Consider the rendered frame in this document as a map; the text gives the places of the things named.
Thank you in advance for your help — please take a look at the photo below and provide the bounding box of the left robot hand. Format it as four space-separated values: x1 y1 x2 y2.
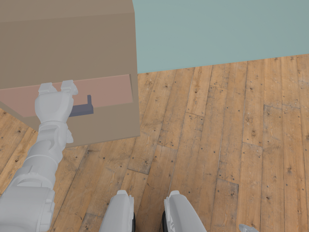
35 80 78 143

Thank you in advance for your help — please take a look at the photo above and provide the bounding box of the robot left forearm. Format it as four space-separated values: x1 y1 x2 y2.
0 121 67 204

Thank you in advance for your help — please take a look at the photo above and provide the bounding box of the right robot shin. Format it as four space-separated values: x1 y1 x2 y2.
167 190 180 232

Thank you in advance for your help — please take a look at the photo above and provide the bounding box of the left robot upper arm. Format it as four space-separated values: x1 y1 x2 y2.
0 186 55 232

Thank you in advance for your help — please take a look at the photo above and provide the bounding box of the drawer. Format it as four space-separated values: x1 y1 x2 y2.
0 74 132 117

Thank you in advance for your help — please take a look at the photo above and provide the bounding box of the robot left thigh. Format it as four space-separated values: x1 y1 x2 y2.
99 194 134 232

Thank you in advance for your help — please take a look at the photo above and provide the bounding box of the handle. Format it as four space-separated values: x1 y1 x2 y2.
69 95 94 117

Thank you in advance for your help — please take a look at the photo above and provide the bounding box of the cabinet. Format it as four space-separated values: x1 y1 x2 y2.
0 0 140 148

